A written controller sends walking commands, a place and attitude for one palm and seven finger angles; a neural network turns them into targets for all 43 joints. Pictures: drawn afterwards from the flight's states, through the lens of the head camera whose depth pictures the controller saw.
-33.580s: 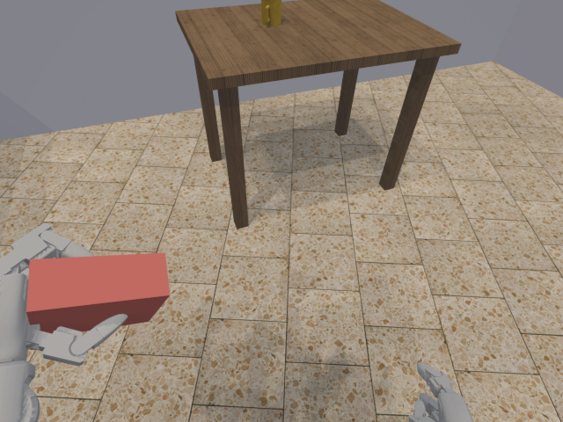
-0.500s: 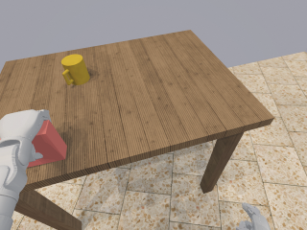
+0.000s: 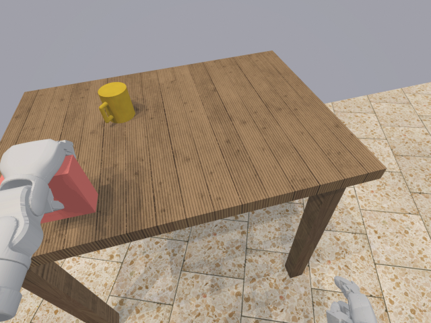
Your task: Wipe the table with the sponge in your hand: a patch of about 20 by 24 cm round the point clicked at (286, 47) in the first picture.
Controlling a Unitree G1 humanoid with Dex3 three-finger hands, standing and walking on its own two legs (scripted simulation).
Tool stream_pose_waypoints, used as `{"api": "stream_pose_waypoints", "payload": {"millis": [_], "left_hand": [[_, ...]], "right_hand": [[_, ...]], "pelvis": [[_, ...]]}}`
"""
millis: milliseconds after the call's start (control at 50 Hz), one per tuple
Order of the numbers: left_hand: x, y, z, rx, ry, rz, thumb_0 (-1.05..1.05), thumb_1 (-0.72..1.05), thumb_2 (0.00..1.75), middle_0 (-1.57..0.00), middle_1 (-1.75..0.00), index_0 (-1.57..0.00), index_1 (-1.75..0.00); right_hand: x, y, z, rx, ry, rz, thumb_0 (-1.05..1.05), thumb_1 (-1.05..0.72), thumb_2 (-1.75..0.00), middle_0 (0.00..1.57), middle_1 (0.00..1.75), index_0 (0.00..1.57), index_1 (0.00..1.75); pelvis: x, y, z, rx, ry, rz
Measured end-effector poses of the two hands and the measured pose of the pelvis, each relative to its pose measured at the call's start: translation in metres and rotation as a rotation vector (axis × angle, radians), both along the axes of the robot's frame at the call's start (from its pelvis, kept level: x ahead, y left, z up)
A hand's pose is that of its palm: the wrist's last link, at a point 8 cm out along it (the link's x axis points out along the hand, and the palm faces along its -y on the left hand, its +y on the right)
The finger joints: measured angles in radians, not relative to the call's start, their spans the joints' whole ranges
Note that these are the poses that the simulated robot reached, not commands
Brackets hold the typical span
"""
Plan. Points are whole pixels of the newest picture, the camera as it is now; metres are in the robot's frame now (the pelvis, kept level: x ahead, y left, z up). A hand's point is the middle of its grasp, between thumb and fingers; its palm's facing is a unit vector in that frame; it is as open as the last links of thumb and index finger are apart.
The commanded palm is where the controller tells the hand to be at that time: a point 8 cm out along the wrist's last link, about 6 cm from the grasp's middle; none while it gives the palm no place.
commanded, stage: lift the sponge slowly off the table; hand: left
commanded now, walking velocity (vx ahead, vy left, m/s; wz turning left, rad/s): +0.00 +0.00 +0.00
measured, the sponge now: (58, 197) +0.29 +0.36 +0.08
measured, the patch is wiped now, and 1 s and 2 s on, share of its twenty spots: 0.95 0.95 0.95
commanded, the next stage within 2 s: bring the sponge back beside the body in 0.96 s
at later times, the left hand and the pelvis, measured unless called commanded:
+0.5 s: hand (48, 161) +0.31 +0.35 +0.16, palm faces -0.02 +0.03 -1.00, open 9.4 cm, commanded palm +0.29 +0.36 +0.22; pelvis +0.00 +0.00 +0.00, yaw +0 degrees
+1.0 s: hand (32, 152) +0.30 +0.36 +0.18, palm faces +0.00 +0.02 -1.00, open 9.4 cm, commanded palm +0.28 +0.36 +0.25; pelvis +0.00 +0.00 +0.00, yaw +0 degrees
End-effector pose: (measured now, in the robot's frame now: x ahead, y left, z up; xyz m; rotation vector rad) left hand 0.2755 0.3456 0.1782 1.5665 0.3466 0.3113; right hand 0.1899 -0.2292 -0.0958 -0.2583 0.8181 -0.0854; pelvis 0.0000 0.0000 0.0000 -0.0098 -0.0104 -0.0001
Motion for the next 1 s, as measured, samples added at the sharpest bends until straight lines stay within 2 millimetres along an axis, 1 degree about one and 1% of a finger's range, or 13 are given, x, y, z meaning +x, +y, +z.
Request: {"api": "stream_pose_waypoints", "payload": {"millis": [240, 500, 620, 760, 880, 1000], "left_hand": [[0.008, -0.002, 0.015, 0.009, 0.003, -0.007, -0.01, -0.48, 1.10, -0.80, -1.38, -0.82, -1.43], [0.017, -0.002, 0.032, 0.014, -0.009, -0.008, -0.01, -0.48, 1.10, -0.80, -1.38, -0.82, -1.43], [0.019, -0.001, 0.037, 0.011, -0.016, -0.002, -0.01, -0.48, 1.10, -0.80, -1.38, -0.82, -1.43], [0.021, 0.002, 0.048, 0.015, -0.026, 0.011, -0.01, -0.48, 1.10, -0.80, -1.38, -0.82, -1.43], [0.015, -0.001, 0.059, 0.014, -0.055, 0.004, -0.01, -0.48, 1.10, -0.80, -1.38, -0.82, -1.43], [0.010, 0.007, 0.059, 0.008, -0.031, 0.042, -0.01, -0.48, 1.10, -0.80, -1.38, -0.82, -1.43]], "right_hand": [[-0.006, -0.003, 0.000, -0.001, 0.005, 0.001, 0.01, -0.90, -0.90, 0.20, 0.30, 0.20, 0.30], [-0.013, -0.010, -0.003, -0.004, 0.021, -0.018, 0.01, -0.90, -0.90, 0.20, 0.30, 0.20, 0.30], [-0.009, -0.009, -0.002, -0.002, 0.018, -0.015, 0.01, -0.90, -0.90, 0.20, 0.30, 0.20, 0.30], [0.000, -0.004, 0.001, 0.004, -0.004, 0.003, 0.01, -0.90, -0.90, 0.20, 0.30, 0.20, 0.30], [0.009, 0.003, 0.005, 0.018, -0.031, 0.017, 0.01, -0.90, -0.90, 0.20, 0.30, 0.20, 0.30], [0.014, 0.009, 0.008, 0.024, -0.040, 0.035, 0.01, -0.90, -0.90, 0.20, 0.30, 0.20, 0.30]], "pelvis": [[-0.004, -0.003, 0.001, 0.000, -0.007, 0.001], [-0.002, -0.003, 0.001, 0.001, -0.007, -0.005], [-0.001, -0.003, 0.000, 0.001, -0.007, -0.005], [0.000, -0.002, 0.000, 0.000, -0.007, -0.005], [0.001, 0.001, 0.000, 0.000, -0.010, -0.005], [-0.001, 0.002, 0.000, 0.000, -0.013, -0.002]]}}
